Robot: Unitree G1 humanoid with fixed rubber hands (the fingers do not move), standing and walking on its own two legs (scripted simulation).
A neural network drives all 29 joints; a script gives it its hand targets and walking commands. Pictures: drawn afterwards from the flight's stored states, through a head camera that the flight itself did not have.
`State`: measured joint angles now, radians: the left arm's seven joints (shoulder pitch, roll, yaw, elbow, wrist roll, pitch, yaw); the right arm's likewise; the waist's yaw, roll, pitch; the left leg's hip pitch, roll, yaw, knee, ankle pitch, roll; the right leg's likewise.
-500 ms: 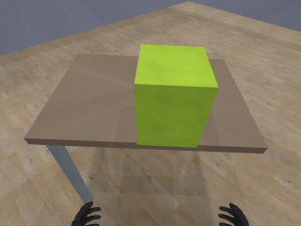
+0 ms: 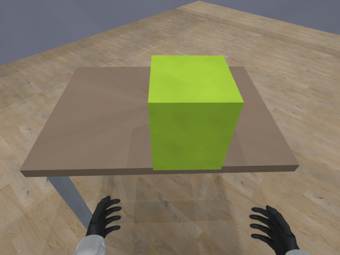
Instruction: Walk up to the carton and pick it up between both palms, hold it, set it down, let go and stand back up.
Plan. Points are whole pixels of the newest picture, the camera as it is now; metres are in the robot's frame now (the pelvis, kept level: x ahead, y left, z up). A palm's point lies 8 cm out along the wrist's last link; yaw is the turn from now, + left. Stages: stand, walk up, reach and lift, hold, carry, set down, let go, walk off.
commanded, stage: reach and lift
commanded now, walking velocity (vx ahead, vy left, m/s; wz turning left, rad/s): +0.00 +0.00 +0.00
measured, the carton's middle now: (187, 114) +0.48 +0.01 +0.08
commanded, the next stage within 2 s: none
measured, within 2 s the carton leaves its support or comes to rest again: neither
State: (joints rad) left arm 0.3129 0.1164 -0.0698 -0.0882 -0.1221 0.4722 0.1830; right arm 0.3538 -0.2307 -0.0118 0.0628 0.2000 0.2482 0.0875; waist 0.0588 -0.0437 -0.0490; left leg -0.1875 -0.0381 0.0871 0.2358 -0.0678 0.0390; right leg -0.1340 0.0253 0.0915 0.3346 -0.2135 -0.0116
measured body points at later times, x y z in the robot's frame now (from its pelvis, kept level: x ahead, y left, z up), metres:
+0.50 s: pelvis +0.04 -0.03 +0.00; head +0.04 -0.03 +0.45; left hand +0.26 +0.18 +0.04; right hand +0.28 -0.21 +0.03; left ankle +0.04 +0.09 -0.75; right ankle -0.02 -0.12 -0.75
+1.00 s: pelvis +0.02 -0.05 +0.00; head +0.01 -0.05 +0.45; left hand +0.29 +0.19 +0.08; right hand +0.33 -0.19 +0.07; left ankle +0.04 +0.09 -0.75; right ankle -0.02 -0.12 -0.75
